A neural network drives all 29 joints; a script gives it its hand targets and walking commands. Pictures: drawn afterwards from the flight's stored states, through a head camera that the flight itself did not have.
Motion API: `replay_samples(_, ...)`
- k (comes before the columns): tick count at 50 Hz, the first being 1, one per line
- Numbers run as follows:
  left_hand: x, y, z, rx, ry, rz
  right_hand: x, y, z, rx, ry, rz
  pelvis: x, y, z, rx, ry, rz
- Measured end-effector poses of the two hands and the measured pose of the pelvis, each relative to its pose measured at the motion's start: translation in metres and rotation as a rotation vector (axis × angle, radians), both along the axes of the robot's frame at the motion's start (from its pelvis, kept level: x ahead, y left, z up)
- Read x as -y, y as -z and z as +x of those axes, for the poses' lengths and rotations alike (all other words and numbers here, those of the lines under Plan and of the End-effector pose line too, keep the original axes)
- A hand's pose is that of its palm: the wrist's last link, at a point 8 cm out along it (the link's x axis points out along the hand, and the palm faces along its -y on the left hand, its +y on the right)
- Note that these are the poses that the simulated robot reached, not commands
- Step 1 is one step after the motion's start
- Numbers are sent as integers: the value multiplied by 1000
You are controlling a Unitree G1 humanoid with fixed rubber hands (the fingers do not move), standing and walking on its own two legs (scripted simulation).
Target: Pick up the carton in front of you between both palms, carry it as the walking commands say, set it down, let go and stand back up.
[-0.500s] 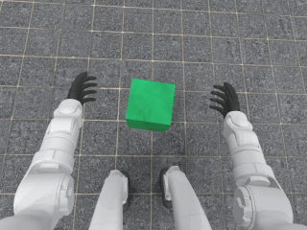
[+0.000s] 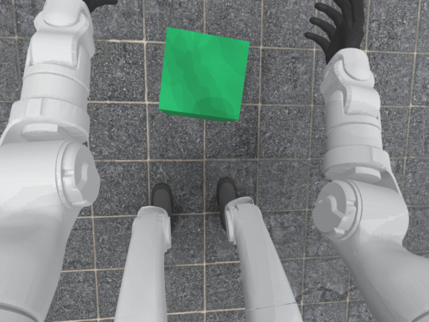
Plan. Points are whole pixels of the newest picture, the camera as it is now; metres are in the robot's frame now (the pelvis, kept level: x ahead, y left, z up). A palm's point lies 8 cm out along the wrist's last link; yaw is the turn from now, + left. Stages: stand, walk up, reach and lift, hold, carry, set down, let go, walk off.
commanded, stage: reach and lift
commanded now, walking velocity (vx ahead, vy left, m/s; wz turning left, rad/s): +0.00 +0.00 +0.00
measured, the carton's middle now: (201, 83) +0.52 -0.05 -0.53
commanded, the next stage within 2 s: none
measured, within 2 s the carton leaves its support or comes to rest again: leaves its support in 1.68 s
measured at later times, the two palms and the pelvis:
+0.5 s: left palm (126, 61) +0.55 +0.13 -0.36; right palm (285, 87) +0.47 -0.24 -0.36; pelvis -0.04 +0.01 -0.21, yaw -3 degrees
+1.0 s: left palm (136, 68) +0.56 +0.13 -0.46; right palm (265, 84) +0.50 -0.23 -0.46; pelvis -0.05 +0.01 -0.28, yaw -3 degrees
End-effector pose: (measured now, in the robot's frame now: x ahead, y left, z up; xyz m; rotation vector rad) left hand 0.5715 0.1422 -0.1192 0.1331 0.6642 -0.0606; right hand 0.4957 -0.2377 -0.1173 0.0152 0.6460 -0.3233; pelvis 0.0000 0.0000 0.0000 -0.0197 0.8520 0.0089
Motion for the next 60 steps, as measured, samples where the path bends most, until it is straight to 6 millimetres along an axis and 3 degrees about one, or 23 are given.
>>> replay_samples(4, 3, 28, -3, -15, -5, -7, -1, 26, -3, -17, 7, 4, 0, 12, 7, -50, 6, -6)
replay_samples(8, 7, 67, -11, -33, -10, -8, -1, 63, -10, -42, 15, 8, -1, 38, 8, -91, 13, -12)
replay_samples(16, 11, 164, -21, -31, -20, 7, 1, 157, -20, -57, 18, 3, -5, 117, -8, -104, 28, -14)
replay_samples(21, 9, 214, -24, -12, -23, 15, 4, 209, -22, -49, 17, 0, -7, 171, -27, -52, 36, -13)
replay_samples(29, 9, 265, -22, -17, -31, 10, 1, 265, -20, -54, 10, 14, -10, 233, -53, 69, 40, -19)
replay_samples(38, 10, 321, -28, -65, -29, -2, -10, 322, -19, -107, -24, 24, -8, 265, -61, 172, 33, -19)
replay_samples(45, 7, 345, -25, -53, -28, 5, -14, 344, -9, -100, -38, 22, -7, 277, -52, 214, 35, -19)
replay_samples(52, 19, 339, -16, -21, -14, -10, -12, 341, 0, -73, -39, 19, -7, 285, -45, 212, 35, -21)
replay_samples(60, 26, 338, -25, -36, -10, -16, -17, 337, -7, -78, -47, 31, -7, 284, -49, 213, 39, -19)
